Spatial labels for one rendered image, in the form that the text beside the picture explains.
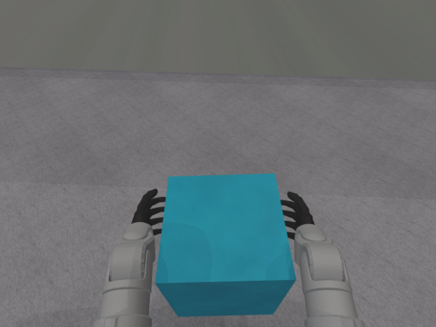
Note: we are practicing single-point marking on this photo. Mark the robot right forearm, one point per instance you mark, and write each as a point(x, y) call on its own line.
point(325, 281)

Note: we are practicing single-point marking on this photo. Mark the robot left hand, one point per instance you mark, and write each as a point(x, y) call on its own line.
point(144, 213)

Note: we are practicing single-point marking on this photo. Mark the carton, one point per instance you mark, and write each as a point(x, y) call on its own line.
point(224, 248)

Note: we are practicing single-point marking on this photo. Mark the robot left forearm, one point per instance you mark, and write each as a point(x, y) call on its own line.
point(128, 279)

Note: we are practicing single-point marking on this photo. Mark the robot right hand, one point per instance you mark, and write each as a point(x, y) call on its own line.
point(301, 214)

